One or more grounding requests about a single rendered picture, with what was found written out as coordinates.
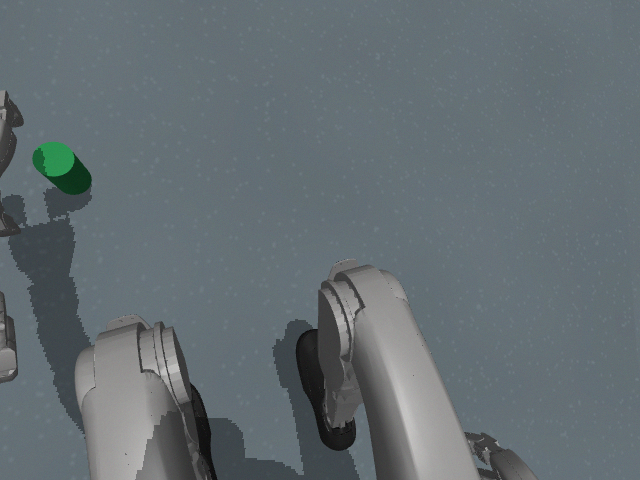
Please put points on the left robot arm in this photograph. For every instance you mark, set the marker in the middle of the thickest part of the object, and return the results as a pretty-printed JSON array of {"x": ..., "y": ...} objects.
[{"x": 8, "y": 350}]

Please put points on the can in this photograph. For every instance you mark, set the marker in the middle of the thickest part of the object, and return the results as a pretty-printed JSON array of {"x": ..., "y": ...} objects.
[{"x": 60, "y": 165}]

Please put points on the left robot hand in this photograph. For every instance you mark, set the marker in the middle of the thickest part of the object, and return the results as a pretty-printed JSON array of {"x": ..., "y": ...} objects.
[{"x": 10, "y": 117}]

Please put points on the left robot foot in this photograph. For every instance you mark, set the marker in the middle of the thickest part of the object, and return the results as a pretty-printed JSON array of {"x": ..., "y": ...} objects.
[{"x": 204, "y": 433}]

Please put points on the right robot foot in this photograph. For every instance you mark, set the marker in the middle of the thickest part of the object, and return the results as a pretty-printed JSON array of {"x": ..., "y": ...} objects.
[{"x": 312, "y": 379}]

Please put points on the right robot hand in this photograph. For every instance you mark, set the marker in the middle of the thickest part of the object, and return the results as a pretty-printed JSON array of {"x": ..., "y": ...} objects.
[{"x": 506, "y": 464}]

